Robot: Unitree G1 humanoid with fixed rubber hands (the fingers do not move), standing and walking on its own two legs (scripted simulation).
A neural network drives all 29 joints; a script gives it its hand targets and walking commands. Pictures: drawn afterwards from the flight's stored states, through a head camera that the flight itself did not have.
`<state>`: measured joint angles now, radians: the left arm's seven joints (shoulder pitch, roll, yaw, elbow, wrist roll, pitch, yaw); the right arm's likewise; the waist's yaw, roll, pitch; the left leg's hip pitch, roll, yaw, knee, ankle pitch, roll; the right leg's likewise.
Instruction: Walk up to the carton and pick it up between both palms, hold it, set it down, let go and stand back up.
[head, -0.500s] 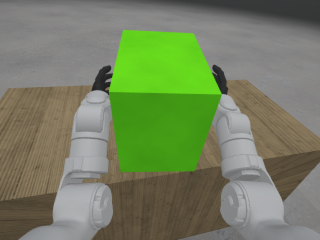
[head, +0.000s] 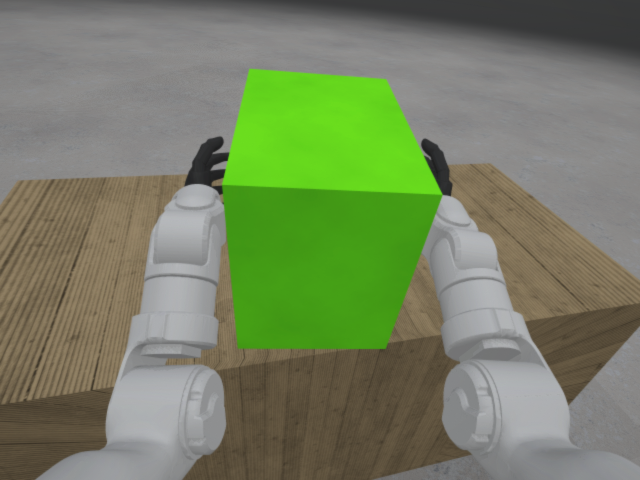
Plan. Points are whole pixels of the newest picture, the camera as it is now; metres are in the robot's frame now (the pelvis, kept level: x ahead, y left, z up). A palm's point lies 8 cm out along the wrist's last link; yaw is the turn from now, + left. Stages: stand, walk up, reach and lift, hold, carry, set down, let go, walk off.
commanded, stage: hold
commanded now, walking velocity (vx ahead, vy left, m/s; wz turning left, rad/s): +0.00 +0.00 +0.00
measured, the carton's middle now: (316, 206) +0.41 +0.02 +0.20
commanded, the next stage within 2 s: none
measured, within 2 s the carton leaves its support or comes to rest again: neither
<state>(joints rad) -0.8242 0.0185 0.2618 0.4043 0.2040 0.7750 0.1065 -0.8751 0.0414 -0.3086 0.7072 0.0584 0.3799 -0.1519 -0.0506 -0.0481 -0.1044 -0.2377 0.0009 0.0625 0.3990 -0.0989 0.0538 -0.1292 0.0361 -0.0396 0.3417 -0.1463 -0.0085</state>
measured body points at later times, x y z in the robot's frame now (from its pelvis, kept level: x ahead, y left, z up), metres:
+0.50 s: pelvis +0.00 +0.00 +0.00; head -0.06 +0.04 +0.44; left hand +0.40 +0.16 +0.23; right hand +0.40 -0.13 +0.24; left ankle +0.08 +0.08 -0.74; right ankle +0.03 -0.12 -0.74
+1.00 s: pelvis +0.00 +0.00 +0.00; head -0.06 +0.04 +0.44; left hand +0.39 +0.16 +0.23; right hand +0.40 -0.13 +0.24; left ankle +0.08 +0.08 -0.74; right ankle +0.03 -0.12 -0.74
